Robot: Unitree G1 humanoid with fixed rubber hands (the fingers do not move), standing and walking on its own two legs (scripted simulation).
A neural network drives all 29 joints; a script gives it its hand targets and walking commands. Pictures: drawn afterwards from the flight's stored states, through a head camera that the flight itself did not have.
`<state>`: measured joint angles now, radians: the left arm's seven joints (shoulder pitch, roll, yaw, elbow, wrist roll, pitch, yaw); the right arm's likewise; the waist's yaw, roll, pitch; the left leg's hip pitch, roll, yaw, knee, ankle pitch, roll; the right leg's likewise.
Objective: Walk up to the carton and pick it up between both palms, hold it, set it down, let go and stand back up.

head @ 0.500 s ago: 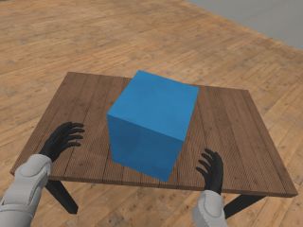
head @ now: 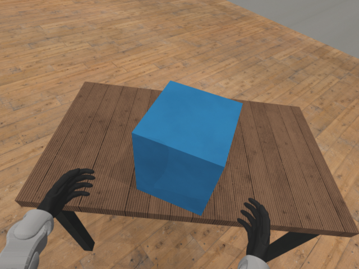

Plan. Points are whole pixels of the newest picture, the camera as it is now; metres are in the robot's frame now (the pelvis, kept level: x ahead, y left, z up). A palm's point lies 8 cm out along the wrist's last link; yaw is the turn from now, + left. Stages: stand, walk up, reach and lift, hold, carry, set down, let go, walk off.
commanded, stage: set down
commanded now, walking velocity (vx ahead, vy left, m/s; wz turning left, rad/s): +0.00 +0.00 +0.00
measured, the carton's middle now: (185, 149) +0.43 +0.03 +0.00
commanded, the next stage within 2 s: let go in 1.94 s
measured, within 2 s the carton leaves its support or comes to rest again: neither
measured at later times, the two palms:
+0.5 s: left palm (62, 225) +0.20 +0.26 -0.01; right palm (267, 255) +0.19 -0.16 -0.01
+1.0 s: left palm (82, 232) +0.20 +0.23 -0.03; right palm (282, 260) +0.19 -0.21 -0.04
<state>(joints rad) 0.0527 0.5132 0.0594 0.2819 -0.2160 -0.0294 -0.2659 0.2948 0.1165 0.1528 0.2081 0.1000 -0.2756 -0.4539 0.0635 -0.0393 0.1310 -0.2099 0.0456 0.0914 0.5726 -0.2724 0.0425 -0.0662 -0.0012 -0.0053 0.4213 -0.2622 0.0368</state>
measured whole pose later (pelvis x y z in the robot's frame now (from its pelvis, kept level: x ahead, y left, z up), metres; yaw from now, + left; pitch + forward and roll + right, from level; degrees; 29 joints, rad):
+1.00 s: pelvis +0.03 -0.04 +0.01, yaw +1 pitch -4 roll +0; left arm 0.21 0.36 0.06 0.39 -0.07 0.00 -0.19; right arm 0.32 -0.05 0.11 0.44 0.06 -0.28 -0.20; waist 0.03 -0.01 0.09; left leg -0.13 0.04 0.07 0.41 -0.22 -0.02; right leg -0.01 0.01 -0.03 0.35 -0.27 -0.01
